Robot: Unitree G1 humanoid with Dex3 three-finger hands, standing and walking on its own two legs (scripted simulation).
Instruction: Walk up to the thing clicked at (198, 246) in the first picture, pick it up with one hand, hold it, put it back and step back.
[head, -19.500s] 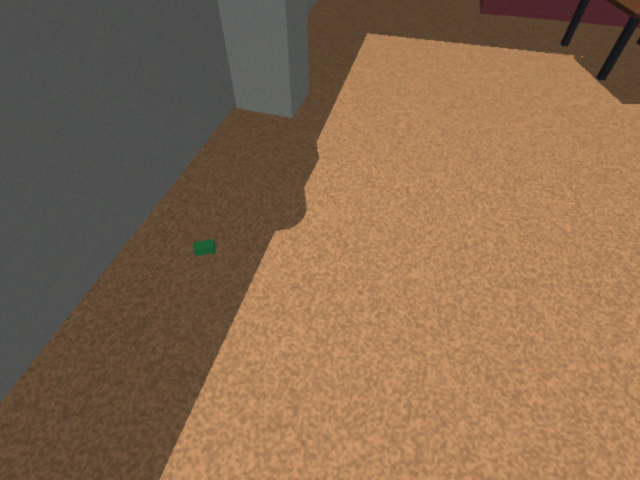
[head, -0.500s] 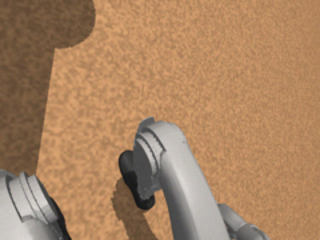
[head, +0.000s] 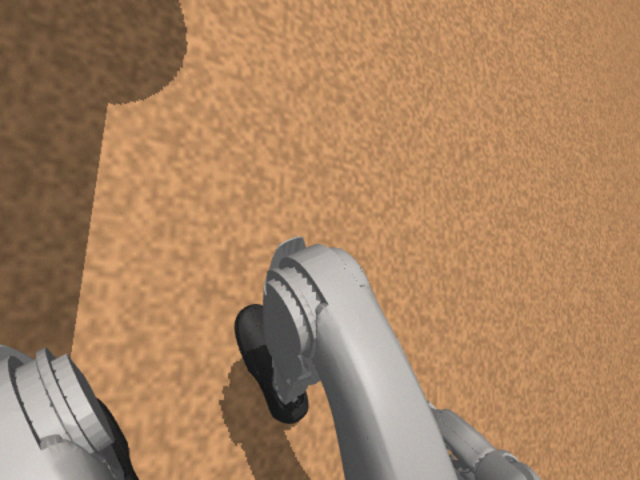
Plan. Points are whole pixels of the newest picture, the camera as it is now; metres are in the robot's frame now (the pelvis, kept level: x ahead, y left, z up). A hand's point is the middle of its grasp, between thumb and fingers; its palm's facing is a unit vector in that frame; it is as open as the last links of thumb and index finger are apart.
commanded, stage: close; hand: left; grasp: from above
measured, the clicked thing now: out of the picture +0.47 +0.36 -0.29
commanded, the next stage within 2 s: settle in 0.22 s
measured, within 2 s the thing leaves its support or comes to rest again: leaves its support in 0.58 s
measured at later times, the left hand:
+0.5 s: hand out of the picture +0.46 +0.35 -0.25, palm faces -0.47 -0.14 -0.87, open 7.2 cm
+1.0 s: hand out of the picture +0.46 +0.37 -0.17, palm faces -0.47 -0.10 -0.88, open 7.2 cm
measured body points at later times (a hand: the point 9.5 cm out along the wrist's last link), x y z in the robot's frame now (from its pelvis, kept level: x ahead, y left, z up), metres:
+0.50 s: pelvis +0.00 +0.00 +0.00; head +0.29 +0.14 +0.31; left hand +0.48 +0.36 -0.20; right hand +0.06 -0.25 -0.05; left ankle +0.06 +0.13 -0.27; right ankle +0.12 -0.12 -0.27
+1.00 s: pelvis +0.00 +0.00 +0.02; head +0.25 +0.12 +0.36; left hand +0.48 +0.37 -0.12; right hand +0.10 -0.26 -0.06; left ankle +0.06 +0.13 -0.27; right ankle +0.12 -0.12 -0.27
